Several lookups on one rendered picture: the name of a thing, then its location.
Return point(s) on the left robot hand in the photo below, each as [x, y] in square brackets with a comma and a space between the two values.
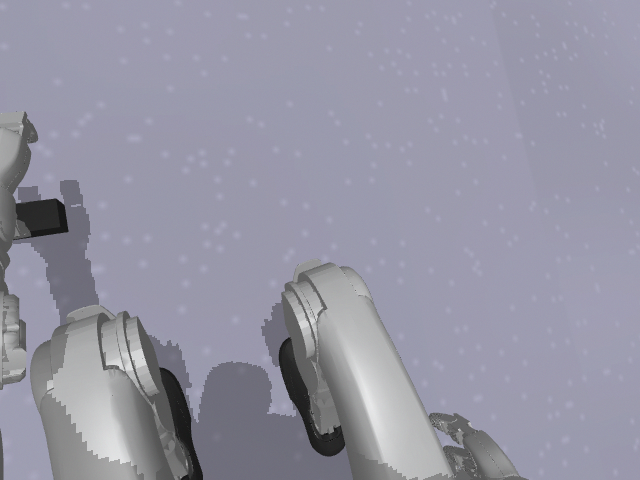
[15, 132]

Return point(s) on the right robot hand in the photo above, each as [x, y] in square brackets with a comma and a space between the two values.
[481, 458]

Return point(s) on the left robot foot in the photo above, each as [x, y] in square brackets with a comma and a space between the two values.
[182, 422]

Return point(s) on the right robot foot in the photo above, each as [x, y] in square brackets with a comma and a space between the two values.
[326, 444]

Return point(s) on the small box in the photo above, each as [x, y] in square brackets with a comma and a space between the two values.
[44, 217]

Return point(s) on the left robot arm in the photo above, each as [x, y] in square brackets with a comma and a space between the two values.
[12, 329]

